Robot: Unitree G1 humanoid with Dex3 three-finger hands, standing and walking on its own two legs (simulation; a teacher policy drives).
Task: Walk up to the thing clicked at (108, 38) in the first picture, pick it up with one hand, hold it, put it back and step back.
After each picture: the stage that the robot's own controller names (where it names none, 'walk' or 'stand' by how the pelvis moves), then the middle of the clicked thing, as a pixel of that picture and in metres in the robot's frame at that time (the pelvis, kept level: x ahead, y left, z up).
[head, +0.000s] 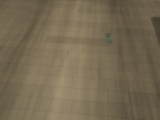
stand; (107, 38) +1.54 -0.26 -0.72
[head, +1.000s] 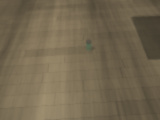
walk; (88, 45) +1.41 +0.08 -0.70
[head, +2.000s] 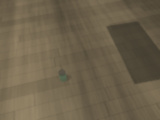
walk; (62, 75) +0.87 +0.28 -0.72
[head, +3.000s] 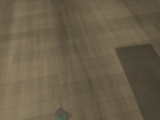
walk; (61, 115) +0.49 +0.23 -0.71
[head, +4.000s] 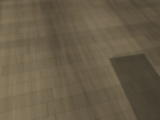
stand; out of the picture +0.38 +0.16 -0.71
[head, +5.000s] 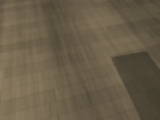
stand; out of the picture +0.37 +0.18 -0.72
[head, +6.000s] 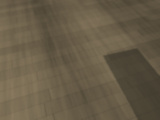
stand; out of the picture +0.40 +0.23 -0.70
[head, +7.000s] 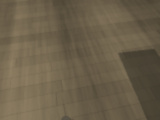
stand; out of the picture +0.44 +0.18 -0.71
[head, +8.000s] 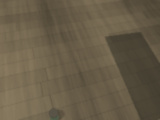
stand; (54, 114) +0.38 +0.17 -0.69
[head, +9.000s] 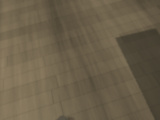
stand; out of the picture +0.34 +0.23 -0.68
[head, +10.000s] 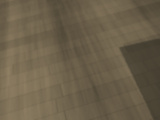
walk; out of the picture +0.31 +0.21 -0.71
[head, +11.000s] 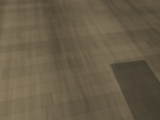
stand; out of the picture +0.36 +0.16 -0.71
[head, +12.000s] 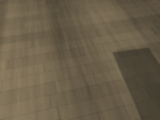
stand; out of the picture +0.40 +0.18 -0.71
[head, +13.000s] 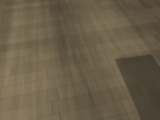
stand; out of the picture +0.40 +0.19 -0.72
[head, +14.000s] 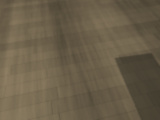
stand; out of the picture +0.39 +0.19 -0.72
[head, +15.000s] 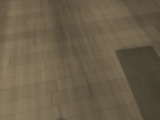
go down; out of the picture +0.41 +0.18 -0.72
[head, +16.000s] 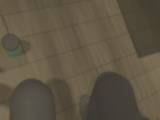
go down; (12, 46) +0.49 +0.21 -0.29
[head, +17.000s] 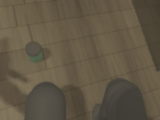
approach; (34, 52) +0.49 +0.19 -0.30
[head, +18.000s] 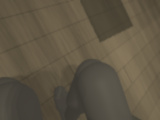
close in; out of the picture +0.49 +0.23 -0.24
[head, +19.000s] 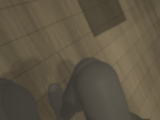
close; out of the picture +0.47 +0.25 -0.24
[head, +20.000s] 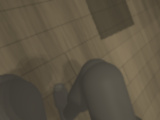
lift; out of the picture +0.44 +0.23 -0.25
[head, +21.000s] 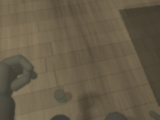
close; (59, 96) +0.43 +0.15 -0.52
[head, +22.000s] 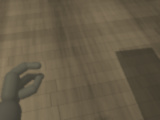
close; out of the picture +0.39 +0.15 -0.67
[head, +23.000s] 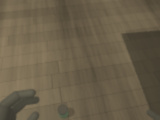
hold; (63, 111) +0.41 +0.15 -0.61
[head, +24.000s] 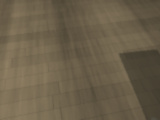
stand; out of the picture +0.37 +0.15 -0.67
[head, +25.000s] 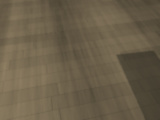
stand; out of the picture +0.39 +0.14 -0.65
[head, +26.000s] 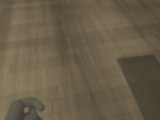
crouch; out of the picture +0.39 +0.14 -0.66
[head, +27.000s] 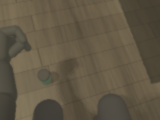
crouch; (44, 77) +0.45 +0.16 -0.44
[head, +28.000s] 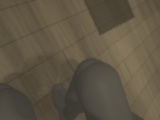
lower; out of the picture +0.46 +0.22 -0.24
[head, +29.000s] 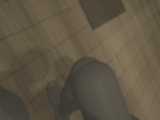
lower; out of the picture +0.45 +0.23 -0.25
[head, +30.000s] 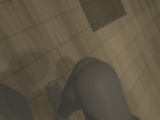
lower; out of the picture +0.45 +0.23 -0.25
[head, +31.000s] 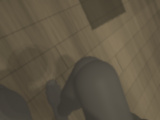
lower; out of the picture +0.45 +0.23 -0.25
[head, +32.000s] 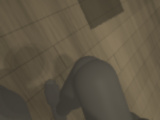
loosen; out of the picture +0.44 +0.22 -0.25
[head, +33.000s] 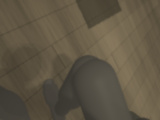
withdraw; out of the picture +0.38 +0.18 -0.27
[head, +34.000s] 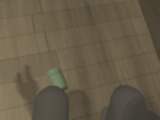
walk; (56, 80) +0.38 +0.13 -0.38
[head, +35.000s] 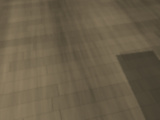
stand; out of the picture +0.29 +0.13 -0.68
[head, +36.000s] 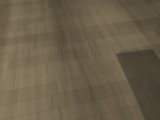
stand; out of the picture +0.29 +0.16 -0.69
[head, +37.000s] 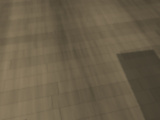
stand; out of the picture +0.28 +0.17 -0.69
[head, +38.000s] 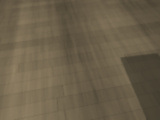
stand; out of the picture +0.28 +0.19 -0.75
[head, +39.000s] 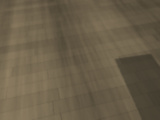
stand; out of the picture +0.25 +0.22 -0.75
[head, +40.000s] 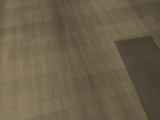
walk; out of the picture +0.26 +0.23 -0.74
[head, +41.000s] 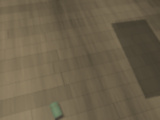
walk; (56, 110) +0.41 +0.18 -0.72
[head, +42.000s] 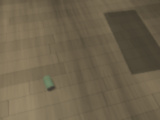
walk; (48, 83) +0.66 +0.30 -0.73
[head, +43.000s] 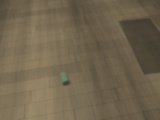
stand; (64, 78) +0.86 +0.28 -0.74
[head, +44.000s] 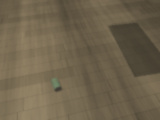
stand; (56, 84) +0.84 +0.28 -0.75
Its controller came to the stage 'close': yes
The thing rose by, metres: 0.01
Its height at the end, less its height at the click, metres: -0.02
